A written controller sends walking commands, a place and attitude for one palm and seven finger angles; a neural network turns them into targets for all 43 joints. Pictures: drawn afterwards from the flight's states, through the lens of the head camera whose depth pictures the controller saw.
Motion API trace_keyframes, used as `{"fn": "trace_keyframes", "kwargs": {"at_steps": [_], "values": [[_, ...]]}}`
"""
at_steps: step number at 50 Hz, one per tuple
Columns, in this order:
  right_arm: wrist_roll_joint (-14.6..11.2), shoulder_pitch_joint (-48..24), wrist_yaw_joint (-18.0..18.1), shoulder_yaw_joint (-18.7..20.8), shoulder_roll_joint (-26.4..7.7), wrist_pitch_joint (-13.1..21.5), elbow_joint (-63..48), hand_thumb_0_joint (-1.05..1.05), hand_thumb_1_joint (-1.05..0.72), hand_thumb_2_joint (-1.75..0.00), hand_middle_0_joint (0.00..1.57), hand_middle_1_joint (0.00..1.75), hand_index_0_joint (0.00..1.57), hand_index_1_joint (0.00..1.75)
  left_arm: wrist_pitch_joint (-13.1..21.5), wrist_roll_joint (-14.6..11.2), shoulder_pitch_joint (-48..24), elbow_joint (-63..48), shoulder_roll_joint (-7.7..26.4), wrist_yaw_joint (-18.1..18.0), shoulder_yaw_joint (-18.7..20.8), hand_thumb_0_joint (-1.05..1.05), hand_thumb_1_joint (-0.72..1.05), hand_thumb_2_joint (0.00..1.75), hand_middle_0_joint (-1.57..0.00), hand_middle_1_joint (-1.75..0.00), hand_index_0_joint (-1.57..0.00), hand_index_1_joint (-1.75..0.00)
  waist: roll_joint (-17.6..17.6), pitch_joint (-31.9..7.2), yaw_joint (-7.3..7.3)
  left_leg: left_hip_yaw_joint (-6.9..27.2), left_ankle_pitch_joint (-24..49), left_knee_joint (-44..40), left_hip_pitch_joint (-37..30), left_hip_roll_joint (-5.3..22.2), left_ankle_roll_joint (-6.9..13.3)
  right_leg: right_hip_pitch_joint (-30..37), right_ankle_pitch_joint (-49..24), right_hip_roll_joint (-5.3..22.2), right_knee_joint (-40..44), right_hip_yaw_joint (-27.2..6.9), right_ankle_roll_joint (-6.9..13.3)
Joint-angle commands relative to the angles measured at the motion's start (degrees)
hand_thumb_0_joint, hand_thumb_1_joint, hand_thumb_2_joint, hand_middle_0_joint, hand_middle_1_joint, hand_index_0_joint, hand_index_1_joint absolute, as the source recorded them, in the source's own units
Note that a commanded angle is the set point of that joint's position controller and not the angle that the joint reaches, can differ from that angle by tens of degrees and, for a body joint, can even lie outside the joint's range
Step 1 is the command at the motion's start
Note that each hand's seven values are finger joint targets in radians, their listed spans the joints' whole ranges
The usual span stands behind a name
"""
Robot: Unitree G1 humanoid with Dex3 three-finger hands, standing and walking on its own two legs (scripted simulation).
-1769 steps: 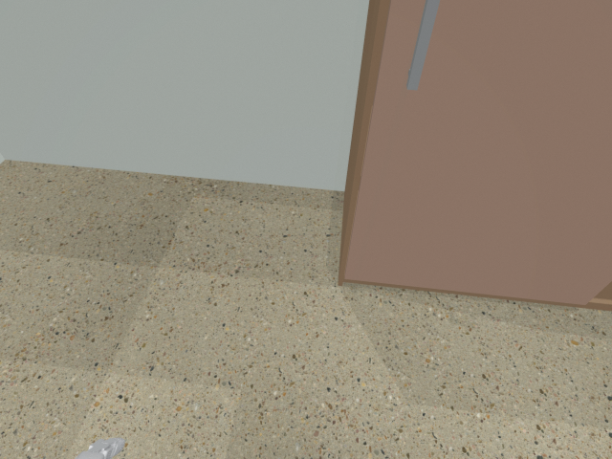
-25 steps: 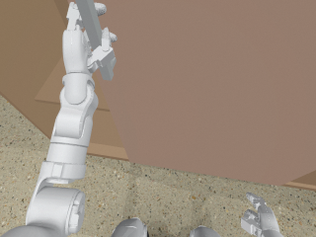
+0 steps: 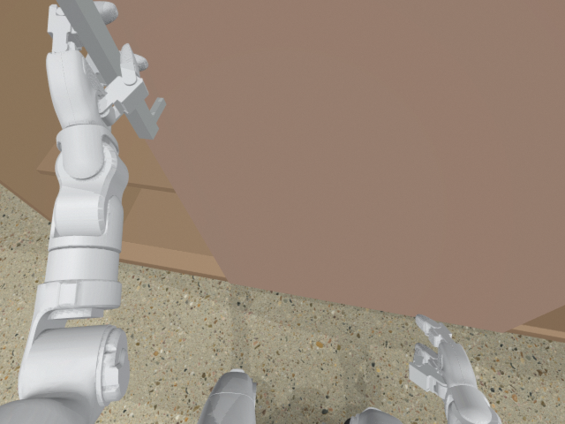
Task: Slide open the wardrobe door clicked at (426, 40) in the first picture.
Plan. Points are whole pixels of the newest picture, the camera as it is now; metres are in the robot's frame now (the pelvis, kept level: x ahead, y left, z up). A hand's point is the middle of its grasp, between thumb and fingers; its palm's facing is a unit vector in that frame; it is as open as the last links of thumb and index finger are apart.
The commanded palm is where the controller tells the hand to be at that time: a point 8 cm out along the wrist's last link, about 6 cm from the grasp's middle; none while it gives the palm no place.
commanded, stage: step sideways, sliding the door along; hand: left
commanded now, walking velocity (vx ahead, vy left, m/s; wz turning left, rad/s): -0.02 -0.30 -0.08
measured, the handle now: (119, 52) +0.47 +0.26 +0.23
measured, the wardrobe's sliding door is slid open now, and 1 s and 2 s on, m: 0.50 0.65 0.65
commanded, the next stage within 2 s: stop walking and hold the door there in 0.98 s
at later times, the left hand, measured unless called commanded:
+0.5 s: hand (216, 90) +0.42 +0.13 +0.22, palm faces +0.33 -0.94 -0.02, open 6.9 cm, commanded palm +0.38 +0.11 +0.19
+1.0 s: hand (270, 93) +0.42 +0.07 +0.22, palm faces +0.47 -0.88 -0.01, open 7.1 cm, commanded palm +0.38 +0.04 +0.20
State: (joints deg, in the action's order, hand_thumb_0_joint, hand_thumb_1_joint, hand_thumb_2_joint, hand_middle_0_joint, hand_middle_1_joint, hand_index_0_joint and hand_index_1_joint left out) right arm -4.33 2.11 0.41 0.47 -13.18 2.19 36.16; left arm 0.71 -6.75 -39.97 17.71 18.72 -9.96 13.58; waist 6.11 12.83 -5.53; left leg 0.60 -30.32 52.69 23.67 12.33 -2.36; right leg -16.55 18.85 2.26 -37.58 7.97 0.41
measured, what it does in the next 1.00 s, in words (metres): steps to the right: left foot, then right foot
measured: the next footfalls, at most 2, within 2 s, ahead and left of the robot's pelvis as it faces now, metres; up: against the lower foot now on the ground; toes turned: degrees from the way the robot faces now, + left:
left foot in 0.14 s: +0.06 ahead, +0.10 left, +0.00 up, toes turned +13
right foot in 0.60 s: +0.07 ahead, -0.27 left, +0.00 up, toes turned -8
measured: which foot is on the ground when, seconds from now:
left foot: up 0.00-0.12, down 0.14-0.60, up 0.62-0.80, down 0.82-1.00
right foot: down 0.00-0.14, up 0.16-0.58, down 0.60-0.82, up 0.84-1.00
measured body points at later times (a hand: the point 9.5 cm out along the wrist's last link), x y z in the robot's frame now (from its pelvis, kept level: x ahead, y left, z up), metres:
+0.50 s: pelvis +0.01 -0.10 +0.03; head +0.09 -0.06 +0.46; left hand +0.39 +0.18 +0.22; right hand +0.22 -0.28 -0.07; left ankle +0.02 +0.09 -0.72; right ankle +0.02 -0.28 -0.66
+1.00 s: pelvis +0.01 -0.20 +0.03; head +0.10 -0.16 +0.46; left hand +0.39 +0.12 +0.22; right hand +0.19 -0.43 -0.07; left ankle +0.01 -0.07 -0.72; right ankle +0.03 -0.38 -0.63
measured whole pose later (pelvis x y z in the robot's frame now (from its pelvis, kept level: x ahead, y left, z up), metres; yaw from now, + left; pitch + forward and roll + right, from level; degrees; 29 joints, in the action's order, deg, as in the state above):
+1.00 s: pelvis +0.01 -0.20 +0.03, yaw -3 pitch -2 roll -7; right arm -3.0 8.8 -1.6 2.5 -12.6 2.9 36.0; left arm 0.9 -3.9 -33.7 7.1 18.3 -10.5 17.5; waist 3.2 13.8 -8.2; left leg -9.3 -16.0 30.2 11.2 14.8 -3.0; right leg -27.3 22.1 1.0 -58.9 2.6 -2.2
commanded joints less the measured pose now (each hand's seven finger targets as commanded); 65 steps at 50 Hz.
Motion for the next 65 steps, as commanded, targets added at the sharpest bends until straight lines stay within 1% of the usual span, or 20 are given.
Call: {"fn": "trace_keyframes", "kwargs": {"at_steps": [1, 5, 7, 9, 16, 26, 28, 30, 31, 35, 39, 41, 44, 54, 55, 58, 59, 61, 63, 65], "values": [[0.5, -2.3, 2.7, 1.9, -4.2, 3.7, -6.2, 0.0, -0.9, -0.9, 0.2, 0.3, 0.2, 0.3, 8.9, 1.7, -24.0, -29.4, 1.2, 3.6, -12.1, 0.0, 0.9, 0.9, -0.45, -1.4, -0.45, -1.4, -23.1, -32.7, 4.56, -2.9, -8.7, 7.7, 8.1, -6.9, 0.3, 28.8, -71.0, 16.4, 4.1, -17.0, 9.4], [1.2, -0.3, 3.5, 2.4, -4.9, 1.2, -6.6, 0.0, -0.9, -0.9, 0.2, 0.3, 0.2, 0.3, 10.9, 2.2, -22.4, -32.5, -2.3, 3.6, -15.1, 0.0, 0.9, 0.9, -0.45, -1.4, -0.45, -1.4, -14.0, -35.2, 6.65, -8.9, 24.1, -27.6, -16.0, -5.2, -0.5, 18.1, -55.4, 9.5, -3.6, -9.0, 4.3], [1.4, 1.2, 2.4, 4.8, -9.0, 1.0, -8.1, 0.0, -0.9, -0.9, 0.2, 0.3, 0.2, 0.3, 11.0, 1.2, -21.3, -34.3, -6.8, 4.9, -18.8, 0.0, 0.9, 0.9, -0.45, -1.4, -0.45, -1.4, 10.5, -39.0, 5.94, 16.6, 86.5, -24.9, -44.4, 21.4, 11.3, -15.0, 8.6, 1.0, -19.0, -7.2, -2.8], [1.0, -0.8, -1.3, 5.4, -10.1, 1.9, -8.5, 0.0, -0.9, -0.9, 0.2, 0.3, 0.2, 0.3, 10.2, 3.2, -24.7, -30.3, -8.1, 6.1, -18.3, 0.0, 0.9, 0.9, -0.45, -1.4, -0.45, -1.4, 2.7, -37.0, 5.87, 10.2, 70.0, -24.5, -38.0, 23.5, 13.7, -16.7, 12.9, 1.2, -30.3, -13.9, -1.7], [2.0, 1.3, -1.7, 5.7, -9.2, 2.6, -9.1, 0.0, -0.9, -0.9, 0.2, 0.3, 0.2, 0.3, 7.7, 3.7, -24.8, -31.0, -7.5, 7.9, -19.7, 0.0, 0.9, 0.9, -0.45, -1.4, -0.45, -1.4, 10.1, -30.2, 6.82, -7.3, 63.3, -26.5, -32.3, 12.2, 6.0, -15.2, 0.4, 0.2, -24.4, -4.0, -3.6], [1.4, 2.9, -1.9, 4.0, -7.2, 4.9, -9.7, 0.0, -0.9, -0.9, 0.2, 0.3, 0.2, 0.3, 9.4, 2.9, -22.7, -25.1, -2.5, 7.4, -15.8, 0.0, 0.9, 0.9, -0.45, -1.4, -0.45, -1.4, 18.5, -30.8, 7.67, -8.6, 65.5, -22.0, -35.0, 11.5, 4.9, -3.5, -1.8, -4.5, 1.5, 0.3, -3.4], [0.4, 1.3, -2.2, 3.4, -6.4, 5.0, -10.4, 0.0, -0.9, -0.9, 0.2, 0.3, 0.2, 0.3, 10.1, 3.2, -21.6, -25.5, -0.7, 6.8, -14.0, 0.0, 0.9, 0.9, -0.45, -1.4, -0.45, -1.4, 12.4, -32.4, 6.02, -7.6, 53.7, -15.0, -28.3, 8.9, 5.3, 7.0, -13.5, -2.5, 12.5, -1.3, -2.5], [-0.6, -0.7, -0.8, 2.4, -2.8, 4.6, -11.1, 0.0, -0.9, -0.9, 0.2, 0.3, 0.2, 0.3, 9.9, 4.2, -19.8, -25.7, 6.8, 5.7, -9.7, 0.0, 0.9, 0.9, -0.45, -1.4, -0.45, -1.4, -18.3, -33.0, 4.55, -9.8, -0.4, 4.6, -3.9, -4.6, 5.8, 21.6, -63.8, 14.5, 12.0, -18.0, 4.4], [0.3, -2.0, 0.4, 2.0, -3.6, 4.5, -10.2, 0.0, -0.9, -0.9, 0.2, 0.3, 0.2, 0.3, 8.3, 4.2, -16.3, -22.7, 8.7, 4.8, -8.1, 0.0, 0.9, 0.9, -0.45, -1.4, -0.45, -1.4, -19.5, -32.8, 3.23, -5.3, -11.9, 11.4, 2.2, -8.7, 4.6, 21.4, -79.3, 18.5, 10.0, -21.4, 7.5], [0.4, -0.8, 2.4, 1.3, -3.8, 4.2, -7.8, 0.0, -0.9, -0.9, 0.2, 0.3, 0.2, 0.3, 9.9, 2.2, -15.9, -33.3, 3.6, 2.7, -8.5, 0.0, 0.9, 0.9, -0.45, -1.4, -0.45, -1.4, -22.1, -34.2, 4.27, -2.9, -8.1, 3.4, 6.8, -7.4, 0.1, 31.0, -77.5, 15.3, 3.5, -17.5, 9.6], [1.2, 0.6, 3.6, 2.7, -4.9, 1.7, -8.1, 0.0, -0.9, -0.9, 0.2, 0.3, 0.2, 0.3, 12.0, 2.1, -16.2, -37.6, 0.9, 3.0, -11.9, 0.0, 0.9, 0.9, -0.45, -1.4, -0.45, -1.4, -11.6, -36.3, 7.12, -6.2, 34.5, -28.1, -22.9, -2.2, 0.7, 12.8, -53.9, 8.9, -4.8, -10.2, 2.9], [1.0, 1.2, 1.5, 4.7, -9.0, 1.4, -9.9, 0.0, -0.9, -0.9, 0.2, 0.3, 0.2, 0.3, 11.2, 2.0, -15.2, -38.0, -2.8, 4.3, -14.3, 0.0, 0.9, 0.9, -0.45, -1.4, -0.45, -1.4, 11.3, -39.2, 5.13, 16.6, 92.9, -24.3, -45.2, 24.2, 13.6, -15.0, 16.5, 1.3, -19.5, -10.4, -3.0], [1.2, 0.4, -1.2, 4.6, -8.3, 3.7, -9.1, 0.0, -0.9, -0.9, 0.2, 0.3, 0.2, 0.3, 10.7, 3.9, -24.0, -38.3, -4.2, 5.5, -15.1, 0.0, 0.9, 0.9, -0.45, -1.4, -0.45, -1.4, 10.0, -33.9, 6.13, 2.7, 69.8, -24.9, -38.3, 19.7, 11.7, -17.5, 10.6, 1.0, -26.1, -11.3, -2.1], [1.3, 4.3, -1.7, 5.1, -7.9, 6.6, -9.7, 0.0, -0.9, -0.9, 0.2, 0.3, 0.2, 0.3, 7.6, 3.4, -17.7, -30.8, 1.5, 7.2, -11.9, 0.0, 0.9, 0.9, -0.45, -1.4, -0.45, -1.4, 20.7, -30.1, 6.61, -11.6, 73.0, -25.3, -39.0, 9.3, 5.3, -10.0, -1.0, -4.4, -8.6, 1.4, -3.8], [2.1, 8.2, -0.3, 5.7, -12.1, 5.1, -4.1, 0.0, -0.9, -0.9, 0.2, 0.3, 0.2, 0.3, 7.7, 5.6, -3.1, -5.0, 36.0, 4.4, 21.7, 0.0, 0.9, 0.9, -0.45, -1.4, -0.45, -1.4, 19.3, -30.8, 5.23, -13.7, 73.2, -26.0, -38.8, 9.8, 5.2, -11.2, -0.6, -5.2, -8.3, 1.7, -4.7], [1.1, 6.5, -0.7, 3.6, -9.7, 5.2, -7.5, 0.0, -0.9, -0.9, 0.2, 0.3, 0.2, 0.3, 10.4, 6.3, -7.4, -10.7, 27.4, 5.9, 11.0, 0.0, 0.9, 0.9, -0.45, -1.4, -0.45, -1.4, 20.1, -30.9, 4.8, -13.8, 62.4, -14.6, -32.9, 6.4, 3.1, -0.3, -12.5, -4.4, 12.1, 1.8, -3.3], [0.8, 6.4, -0.5, 3.6, -9.5, 5.0, -6.8, 0.0, -0.9, -0.9, 0.2, 0.3, 0.2, 0.3, 11.5, 6.8, -7.3, -8.9, 31.2, 5.6, 14.2, 0.0, 0.9, 0.9, -0.45, -1.4, -0.45, -1.4, 15.5, -32.3, 4.63, -14.4, 51.8, -8.8, -27.9, 2.9, 1.9, 6.5, -25.9, -2.5, 16.1, 0.0, -2.5], [1.3, 4.1, 1.5, 2.2, -7.0, 3.6, -8.3, 0.0, -0.9, -0.9, 0.2, 0.3, 0.2, 0.3, 10.8, 7.5, 0.4, 0.5, 39.4, 4.4, 19.9, 0.0, 0.9, 0.9, -0.45, -1.4, -0.45, -1.4, -13.4, -33.8, 3.02, -8.0, -7.3, 10.7, 2.9, -9.6, 0.5, 26.2, -79.6, 18.0, 8.6, -24.4, 7.3], [1.3, 3.6, 2.7, 1.5, -7.7, 4.4, -7.9, 0.0, -0.9, -0.9, 0.2, 0.3, 0.2, 0.3, 8.1, 7.6, 2.0, 0.9, 42.8, 3.4, 24.8, 0.0, 0.9, 0.9, -0.45, -1.4, -0.45, -1.4, -13.0, -27.4, 4.79, -1.8, -6.0, 14.2, 6.7, -6.3, 0.2, 18.5, -72.8, 21.7, 9.3, -23.9, 7.8], [0.4, 3.4, 3.1, 2.0, -10.3, 3.7, -5.5, 0.0, -0.9, -0.9, 0.2, 0.3, 0.2, 0.3, 8.2, 5.9, 1.7, 3.9, 41.4, 2.2, 27.5, 0.0, 0.9, 0.9, -0.45, -1.4, -0.45, -1.4, -24.0, -30.9, 4.14, 1.2, -4.6, 15.4, 7.7, -8.2, -0.1, 21.6, -66.2, 18.9, 7.4, -19.8, 8.1]]}}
